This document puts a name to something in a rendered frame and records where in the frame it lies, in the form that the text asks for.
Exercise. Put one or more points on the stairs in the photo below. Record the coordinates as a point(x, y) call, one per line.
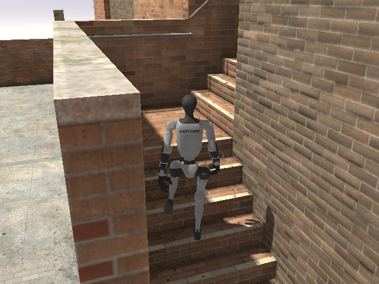
point(230, 250)
point(217, 100)

